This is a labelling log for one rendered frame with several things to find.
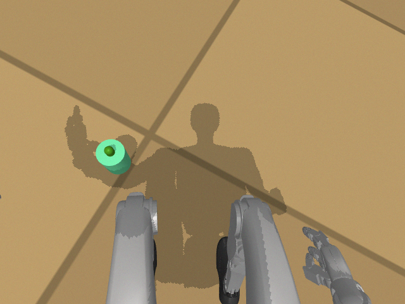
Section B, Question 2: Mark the bottle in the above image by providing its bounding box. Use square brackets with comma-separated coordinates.
[96, 139, 131, 174]

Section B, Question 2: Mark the right robot arm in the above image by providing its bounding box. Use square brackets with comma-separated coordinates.
[330, 278, 371, 304]

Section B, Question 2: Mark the right robot hand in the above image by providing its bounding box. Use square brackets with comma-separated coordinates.
[302, 227, 353, 289]

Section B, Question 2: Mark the right robot foot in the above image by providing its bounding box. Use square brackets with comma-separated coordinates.
[216, 236, 240, 304]

